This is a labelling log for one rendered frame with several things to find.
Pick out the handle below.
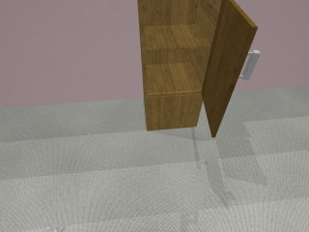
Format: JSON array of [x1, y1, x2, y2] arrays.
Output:
[[239, 50, 261, 80]]

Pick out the cupboard door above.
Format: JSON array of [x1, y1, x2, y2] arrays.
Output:
[[201, 0, 258, 138]]

